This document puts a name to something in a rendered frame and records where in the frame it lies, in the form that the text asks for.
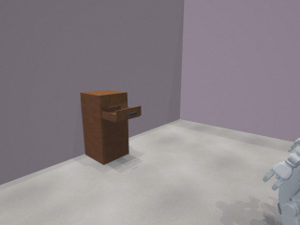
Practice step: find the drawer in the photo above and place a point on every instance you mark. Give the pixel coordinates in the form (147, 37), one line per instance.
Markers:
(120, 113)

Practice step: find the left robot shin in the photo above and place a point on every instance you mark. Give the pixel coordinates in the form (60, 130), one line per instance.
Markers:
(288, 214)

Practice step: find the robot left forearm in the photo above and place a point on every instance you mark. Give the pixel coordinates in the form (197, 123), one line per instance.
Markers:
(294, 158)

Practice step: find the right robot hand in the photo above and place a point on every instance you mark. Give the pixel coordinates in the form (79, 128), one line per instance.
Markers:
(297, 142)

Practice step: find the handle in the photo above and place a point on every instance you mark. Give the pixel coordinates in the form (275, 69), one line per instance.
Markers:
(131, 113)

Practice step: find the cabinet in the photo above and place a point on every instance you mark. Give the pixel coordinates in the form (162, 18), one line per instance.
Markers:
(104, 140)

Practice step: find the left robot hand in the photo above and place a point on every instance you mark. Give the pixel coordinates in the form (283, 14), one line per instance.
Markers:
(282, 170)

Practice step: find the left robot thigh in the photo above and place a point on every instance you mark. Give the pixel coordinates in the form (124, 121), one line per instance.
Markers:
(289, 189)

